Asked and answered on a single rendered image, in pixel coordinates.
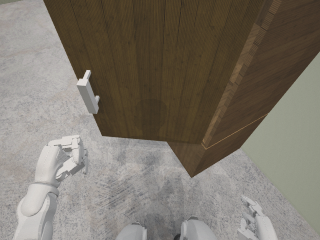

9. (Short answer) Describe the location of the right robot thigh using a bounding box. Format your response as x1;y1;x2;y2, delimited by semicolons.
180;219;217;240

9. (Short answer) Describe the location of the left robot thigh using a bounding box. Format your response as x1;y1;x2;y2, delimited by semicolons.
115;224;147;240

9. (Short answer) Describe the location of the cupboard door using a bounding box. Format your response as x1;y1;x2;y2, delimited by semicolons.
43;0;264;145

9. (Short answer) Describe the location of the handle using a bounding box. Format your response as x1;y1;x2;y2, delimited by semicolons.
76;70;100;114

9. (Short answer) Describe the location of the robot thigh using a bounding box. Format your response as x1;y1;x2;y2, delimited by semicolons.
180;219;217;240
115;224;147;240

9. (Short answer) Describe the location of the robot left forearm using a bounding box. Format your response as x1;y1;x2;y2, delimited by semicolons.
12;183;60;240

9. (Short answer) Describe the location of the robot left hand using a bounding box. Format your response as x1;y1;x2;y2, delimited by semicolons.
34;135;88;188

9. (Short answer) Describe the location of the robot right hand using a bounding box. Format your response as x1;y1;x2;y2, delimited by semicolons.
237;195;278;240

